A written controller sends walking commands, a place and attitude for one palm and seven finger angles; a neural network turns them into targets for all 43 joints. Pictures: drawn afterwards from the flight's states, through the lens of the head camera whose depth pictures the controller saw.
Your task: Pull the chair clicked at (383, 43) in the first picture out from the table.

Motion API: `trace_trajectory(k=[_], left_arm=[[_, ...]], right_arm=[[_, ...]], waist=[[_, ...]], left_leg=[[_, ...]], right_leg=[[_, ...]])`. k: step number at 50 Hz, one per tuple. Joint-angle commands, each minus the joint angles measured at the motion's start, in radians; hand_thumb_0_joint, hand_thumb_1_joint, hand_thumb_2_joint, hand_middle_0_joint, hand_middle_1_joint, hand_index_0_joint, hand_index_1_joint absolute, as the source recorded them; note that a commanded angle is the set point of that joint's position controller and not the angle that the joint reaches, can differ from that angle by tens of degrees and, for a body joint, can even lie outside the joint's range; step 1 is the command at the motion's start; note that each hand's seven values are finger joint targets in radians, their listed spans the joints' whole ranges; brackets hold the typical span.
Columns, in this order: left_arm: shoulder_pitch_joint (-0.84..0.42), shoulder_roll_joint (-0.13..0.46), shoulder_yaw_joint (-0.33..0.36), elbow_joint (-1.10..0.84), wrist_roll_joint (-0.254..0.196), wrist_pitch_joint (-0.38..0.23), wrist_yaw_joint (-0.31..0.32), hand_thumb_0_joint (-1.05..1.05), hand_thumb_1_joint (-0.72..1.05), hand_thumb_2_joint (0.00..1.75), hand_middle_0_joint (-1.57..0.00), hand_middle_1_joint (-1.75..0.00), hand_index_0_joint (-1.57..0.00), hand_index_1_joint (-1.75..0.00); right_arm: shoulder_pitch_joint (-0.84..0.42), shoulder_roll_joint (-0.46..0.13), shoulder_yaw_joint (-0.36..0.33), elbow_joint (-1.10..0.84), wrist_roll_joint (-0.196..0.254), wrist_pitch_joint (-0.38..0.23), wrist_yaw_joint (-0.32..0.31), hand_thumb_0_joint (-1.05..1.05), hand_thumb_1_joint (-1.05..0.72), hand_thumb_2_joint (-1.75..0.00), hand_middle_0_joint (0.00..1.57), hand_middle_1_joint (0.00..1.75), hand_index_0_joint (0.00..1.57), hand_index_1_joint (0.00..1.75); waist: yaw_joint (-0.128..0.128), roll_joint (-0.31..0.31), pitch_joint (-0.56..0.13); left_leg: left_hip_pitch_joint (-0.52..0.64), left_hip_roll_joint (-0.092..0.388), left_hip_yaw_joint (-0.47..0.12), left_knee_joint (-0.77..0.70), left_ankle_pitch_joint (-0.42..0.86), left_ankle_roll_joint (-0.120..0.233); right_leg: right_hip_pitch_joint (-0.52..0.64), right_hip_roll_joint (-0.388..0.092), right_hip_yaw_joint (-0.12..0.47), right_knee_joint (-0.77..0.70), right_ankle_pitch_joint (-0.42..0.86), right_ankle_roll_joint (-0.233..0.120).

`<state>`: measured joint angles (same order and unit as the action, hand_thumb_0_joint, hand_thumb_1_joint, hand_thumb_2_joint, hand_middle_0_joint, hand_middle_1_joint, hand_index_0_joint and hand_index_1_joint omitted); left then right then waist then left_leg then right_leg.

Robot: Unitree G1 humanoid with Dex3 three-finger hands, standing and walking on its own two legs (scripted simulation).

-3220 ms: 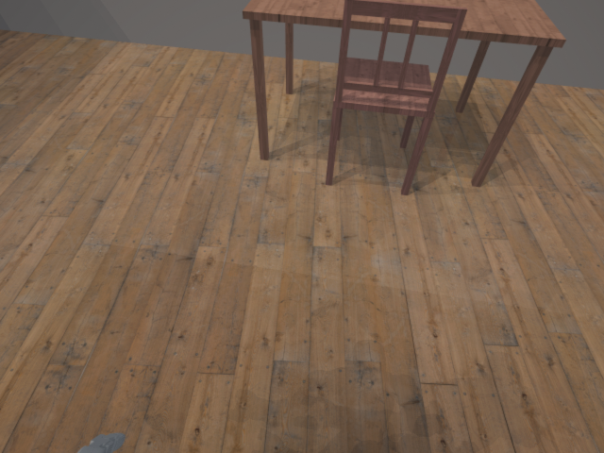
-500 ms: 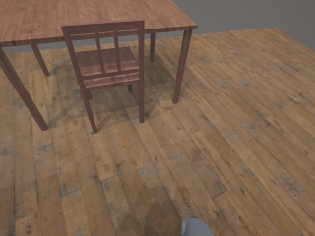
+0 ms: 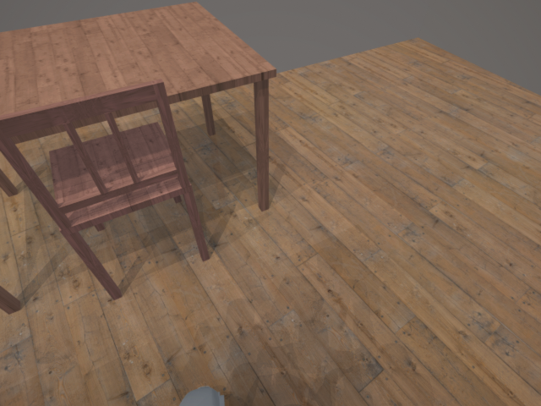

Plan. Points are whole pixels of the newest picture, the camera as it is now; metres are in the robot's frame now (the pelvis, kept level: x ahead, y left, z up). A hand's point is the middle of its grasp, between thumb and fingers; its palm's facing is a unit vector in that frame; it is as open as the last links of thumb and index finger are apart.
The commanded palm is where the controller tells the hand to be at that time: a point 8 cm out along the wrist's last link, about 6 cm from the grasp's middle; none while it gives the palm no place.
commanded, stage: walk to a spot facing it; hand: left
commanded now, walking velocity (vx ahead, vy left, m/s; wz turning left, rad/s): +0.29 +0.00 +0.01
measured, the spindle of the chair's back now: (86, 159) +0.72 +0.52 -0.10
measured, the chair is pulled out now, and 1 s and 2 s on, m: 0.00 0.00 0.00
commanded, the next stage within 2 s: turn to face it in 0.06 s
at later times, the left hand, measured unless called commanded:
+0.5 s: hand (136, 395) +0.18 +0.25 -0.18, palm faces +0.15 -0.98 -0.16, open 7.4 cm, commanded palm none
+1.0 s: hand (148, 393) +0.18 +0.21 -0.14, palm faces +0.38 -0.88 -0.27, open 7.4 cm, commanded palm none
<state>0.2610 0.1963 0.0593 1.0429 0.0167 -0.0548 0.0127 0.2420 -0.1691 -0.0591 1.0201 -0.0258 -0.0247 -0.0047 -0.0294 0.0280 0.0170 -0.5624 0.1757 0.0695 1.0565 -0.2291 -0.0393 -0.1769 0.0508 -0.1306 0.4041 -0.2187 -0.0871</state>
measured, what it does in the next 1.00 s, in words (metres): walks ahead, turning left: left foot, then right foot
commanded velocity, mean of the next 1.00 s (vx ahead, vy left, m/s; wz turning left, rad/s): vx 0.03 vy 0.00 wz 0.43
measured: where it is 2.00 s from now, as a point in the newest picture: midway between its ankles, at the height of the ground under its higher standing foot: (242, 394)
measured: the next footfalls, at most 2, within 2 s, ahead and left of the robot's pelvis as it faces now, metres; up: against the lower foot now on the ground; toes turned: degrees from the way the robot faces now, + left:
left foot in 0.22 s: +0.21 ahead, +0.14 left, +0.00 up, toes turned +10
right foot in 0.76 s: +0.23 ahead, -0.07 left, +0.00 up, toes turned +12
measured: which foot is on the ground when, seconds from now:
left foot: up 0.00-0.20, down 0.22-0.76, up 0.78-1.00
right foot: down 0.00-0.24, up 0.26-0.74, down 0.76-1.00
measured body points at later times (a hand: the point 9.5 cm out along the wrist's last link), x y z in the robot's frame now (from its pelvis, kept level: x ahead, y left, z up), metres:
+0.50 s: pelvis +0.14 +0.07 +0.00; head +0.16 +0.09 +0.45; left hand +0.17 +0.30 -0.17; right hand +0.20 -0.17 -0.14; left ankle +0.17 +0.14 -0.74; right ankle +0.16 -0.10 -0.67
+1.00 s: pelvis +0.15 +0.00 +0.00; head +0.18 -0.02 +0.45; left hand +0.16 +0.26 -0.12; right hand +0.29 -0.23 -0.16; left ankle +0.07 +0.13 -0.65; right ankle +0.19 -0.08 -0.74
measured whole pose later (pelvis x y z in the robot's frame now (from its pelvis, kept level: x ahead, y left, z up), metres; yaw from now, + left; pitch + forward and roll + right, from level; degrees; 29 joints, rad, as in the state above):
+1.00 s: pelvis +0.15 +0.00 +0.00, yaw +23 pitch -1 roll +2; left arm 0.17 0.16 0.03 0.89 0.02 0.01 0.03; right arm 0.23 -0.26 -0.09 0.97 -0.02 0.08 0.01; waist -0.04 0.04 0.06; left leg -0.48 0.03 0.00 1.13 -0.37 -0.06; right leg -0.21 -0.09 -0.18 0.47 -0.25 -0.03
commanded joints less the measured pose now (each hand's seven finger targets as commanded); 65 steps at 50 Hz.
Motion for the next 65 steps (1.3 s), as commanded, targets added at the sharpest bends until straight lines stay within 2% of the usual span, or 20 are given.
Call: trace_trajectory(k=[1, 7, 10, 12, 13, 16, 20, 29, 35, 37, 38, 39, 41, 44, 55, 59, 60, 61, 62, 65], left_arm=[[0.08, 0.088, 0.008, -0.016, 0.004, -0.027, -0.006, 0.0, 0.9, 0.9, -0.2, -0.3, -0.2, -0.3], [0.156, 0.117, 0.007, 0.02, 0.007, -0.019, 0.0, 0.0, 0.9, 0.9, -0.2, -0.3, -0.2, -0.3], [0.144, 0.099, 0.001, 0.029, -0.003, -0.012, 0.004, 0.0, 0.9, 0.9, -0.2, -0.3, -0.2, -0.3], [0.165, 0.029, -0.022, -0.001, -0.016, -0.016, 0.004, 0.0, 0.9, 0.9, -0.2, -0.3, -0.2, -0.3], [0.14, 0.059, -0.017, 0.001, -0.006, -0.006, 0.014, 0.0, 0.9, 0.9, -0.2, -0.3, -0.2, -0.3], [0.053, 0.031, -0.01, -0.005, -0.001, 0.017, 0.01, 0.0, 0.9, 0.9, -0.2, -0.3, -0.2, -0.3], [0.077, 0.018, 0.005, -0.021, -0.002, 0.055, 0.011, 0.0, 0.9, 0.9, -0.2, -0.3, -0.2, -0.3], [-0.131, 0.053, 0.024, -0.149, -0.003, 0.081, 0.015, 0.0, 0.9, 0.9, -0.2, -0.3, -0.2, -0.3], [-0.084, 0.072, 0.025, -0.182, -0.015, 0.07, 0.021, 0.0, 0.9, 0.9, -0.2, -0.3, -0.2, -0.3], [-0.027, 0.132, 0.034, -0.177, -0.008, 0.053, 0.029, 0.0, 0.9, 0.9, -0.2, -0.3, -0.2, -0.3], [-0.016, 0.228, 0.051, -0.183, 0.008, 0.047, 0.036, 0.0, 0.9, 0.9, -0.2, -0.3, -0.2, -0.3], [-0.017, 0.247, 0.048, -0.203, 0.002, 0.053, 0.032, 0.0, 0.9, 0.9, -0.2, -0.3, -0.2, -0.3], [-0.15, 0.171, 0.035, -0.233, -0.002, 0.054, 0.035, 0.0, 0.9, 0.9, -0.2, -0.3, -0.2, -0.3], [-0.158, 0.128, 0.018, -0.238, -0.002, 0.048, 0.029, 0.0, 0.9, 0.9, -0.2, -0.3, -0.2, -0.3], [0.034, 0.213, 0.034, -0.153, 0.018, 0.052, 0.021, 0.0, 0.9, 0.9, -0.2, -0.3, -0.2, -0.3], [0.015, 0.206, 0.031, -0.116, 0.006, 0.058, 0.012, 0.0, 0.9, 0.9, -0.2, -0.3, -0.2, -0.3], [0.01, 0.168, 0.023, -0.12, -0.003, 0.062, 0.007, 0.0, 0.9, 0.9, -0.2, -0.3, -0.2, -0.3], [0.01, 0.101, 0.008, -0.146, -0.007, 0.066, -0.005, 0.0, 0.9, 0.9, -0.2, -0.3, -0.2, -0.3], [-0.074, 0.102, -0.004, -0.178, 0.008, 0.066, -0.007, 0.0, 0.9, 0.9, -0.2, -0.3, -0.2, -0.3], [-0.065, 0.117, 0.003, -0.125, 0.018, 0.059, -0.023, 0.0, 0.9, 0.9, -0.2, -0.3, -0.2, -0.3]], right_arm=[[0.01, -0.025, 0.002, -0.041, -0.003, -0.002, 0.024, 0.0, -0.9, -0.9, 0.2, 0.3, 0.2, 0.3], [-0.117, -0.038, 0.012, -0.081, 0.002, -0.024, 0.029, 0.0, -0.9, -0.9, 0.2, 0.3, 0.2, 0.3], [0.096, -0.094, 0.005, -0.004, -0.002, -0.036, 0.009, 0.0, -0.9, -0.9, 0.2, 0.3, 0.2, 0.3], [0.262, -0.235, -0.017, 0.032, 0.004, -0.032, -0.01, 0.0, -0.9, -0.9, 0.2, 0.3, 0.2, 0.3], [0.215, -0.205, -0.003, 0.033, 0.01, -0.022, -0.016, 0.0, -0.9, -0.9, 0.2, 0.3, 0.2, 0.3], [0.079, -0.136, 0.014, -0.002, 0.011, -0.025, -0.025, 0.0, -0.9, -0.9, 0.2, 0.3, 0.2, 0.3], [0.028, -0.138, -0.003, -0.035, 0.013, -0.015, -0.023, 0.0, -0.9, -0.9, 0.2, 0.3, 0.2, 0.3], [0.062, -0.184, -0.037, -0.064, -0.001, 0.028, -0.012, 0.0, -0.9, -0.9, 0.2, 0.3, 0.2, 0.3], [0.018, -0.214, -0.052, -0.106, 0.0, 0.043, -0.008, 0.0, -0.9, -0.9, 0.2, 0.3, 0.2, 0.3], [0.014, -0.171, -0.049, -0.118, 0.015, 0.043, 0.001, 0.0, -0.9, -0.9, 0.2, 0.3, 0.2, 0.3], [0.03, -0.1, -0.038, -0.143, 0.02, 0.042, 0.003, 0.0, -0.9, -0.9, 0.2, 0.3, 0.2, 0.3], [0.02, -0.136, -0.05, -0.154, 0.01, 0.05, -0.001, 0.0, -0.9, -0.9, 0.2, 0.3, 0.2, 0.3], [0.026, -0.143, -0.056, -0.118, 0.002, 0.083, 0.011, 0.0, -0.9, -0.9, 0.2, 0.3, 0.2, 0.3], [0.056, -0.121, -0.047, -0.098, 0.001, 0.085, 0.023, 0.0, -0.9, -0.9, 0.2, 0.3, 0.2, 0.3], [-0.115, -0.114, -0.01, -0.141, 0.016, 0.076, 0.017, 0.0, -0.9, -0.9, 0.2, 0.3, 0.2, 0.3], [-0.003, -0.121, 0.002, -0.098, 0.011, 0.05, 0.01, 0.0, -0.9, -0.9, 0.2, 0.3, 0.2, 0.3], [0.045, -0.179, -0.008, -0.085, 0.007, 0.035, 0.007, 0.0, -0.9, -0.9, 0.2, 0.3, 0.2, 0.3], [0.075, -0.283, -0.031, -0.086, -0.006, 0.03, 0.005, 0.0, -0.9, -0.9, 0.2, 0.3, 0.2, 0.3], [0.116, -0.324, -0.035, -0.08, -0.007, 0.038, 0.001, 0.0, -0.9, -0.9, 0.2, 0.3, 0.2, 0.3], [0.044, -0.207, 0.001, -0.072, -0.001, 0.017, -0.018, 0.0, -0.9, -0.9, 0.2, 0.3, 0.2, 0.3]], waist=[[0.029, -0.144, 0.075], [0.067, -0.105, 0.065], [-0.028, -0.003, -0.051], [-0.052, 0.278, -0.188], [-0.033, 0.173, -0.159], [0.009, 0.082, -0.01], [0.045, 0.075, -0.062], [-0.007, 0.106, -0.027], [0.03, 0.099, -0.065], [0.057, -0.051, -0.104], [0.055, -0.344, -0.1], [0.059, -0.306, -0.087], [0.003, -0.229, 0.007], [-0.017, -0.17, 0.032], [0.08, -0.229, -0.056], [0.021, -0.207, -0.112], [-0.007, -0.06, -0.127], [-0.027, 0.237, -0.096], [-0.064, 0.24, -0.016], [-0.011, 0.181, 0.084]], left_leg=[[-0.002, -0.001, 0.008, -0.176, 0.046, -0.009], [0.103, -0.057, 0.053, -0.412, -0.013, 0.02], [0.458, -0.08, 0.045, -0.591, 0.201, 0.058], [0.753, 0.292, -0.377, -0.657, 0.792, 0.27], [0.673, 0.268, -0.33, -0.675, 0.75, 0.289], [0.444, 0.172, -0.247, -0.716, 0.72, 0.245], [0.374, 0.087, -0.161, -0.728, 0.638, 0.212], [0.385, 0.06, -0.327, -0.743, 0.321, 0.23], [0.295, 0.02, -0.396, -0.649, 0.375, 0.205], [0.145, -0.073, -0.317, -0.51, 0.166, 0.109], [-0.036, -0.229, -0.12, -0.287, -0.229, 0.02], [-0.012, -0.225, -0.111, -0.067, -0.379, 0.011], [0.017, -0.17, -0.137, 0.131, -0.25, 0.006], [0.003, -0.154, -0.089, 0.172, -0.131, -0.012], [0.163, -0.158, -0.009, -0.264, -0.259, -0.012], [0.438, -0.173, 0.026, -0.611, -0.056, 0.016], [0.568, -0.094, -0.063, -0.718, -0.049, 0.041], [0.652, 0.146, -0.402, -0.793, -0.095, 0.141], [0.58, 0.238, -0.515, -0.861, -0.135, 0.238], [0.486, 0.122, -0.365, -0.886, -0.186, 0.212]], right_leg=[[-0.045, -0.268, 0.21, -0.232, 0.065, -0.094], [0.077, -0.3, 0.226, -0.134, 0.267, -0.08], [0.021, -0.21, 0.089, 0.187, 0.447, 0.009], [-0.315, -0.048, 0.011, 0.675, -0.393, 0.102], [-0.314, -0.089, 0.086, 0.741, -0.411, 0.093], [-0.327, -0.151, 0.117, 0.733, -0.289, 0.125], [-0.26, -0.136, 0.097, 0.669, -0.169, 0.157], [-0.31, -0.117, 0.11, 0.491, -0.18, 0.174], [-0.072, -0.064, 0.11, 0.187, -0.103, 0.148], [0.168, -0.182, 0.199, -0.083, 0.061, 0.123], [0.26, -0.451, 0.436, -0.131, 0.206, 0.029], [0.107, -0.565, 0.454, -0.124, 0.325, -0.058], [-0.063, -0.439, 0.303, -0.161, 0.113, -0.048], [-0.043, -0.346, 0.139, -0.12, 0.175, -0.008], [0.113, -0.404, 0.126, -0.044, 0.42, -0.073], [0.008, -0.35, 0.069, 0.024, 0.107, 0.019], [-0.114, -0.301, 0.018, 0.136, -0.073, 0.063], [-0.378, -0.166, -0.062, 0.351, -0.312, 0.127], [-0.484, -0.131, 0.008, 0.512, -0.4, 0.119], [-0.504, -0.164, 0.106, 0.656, -0.205, 0.104]])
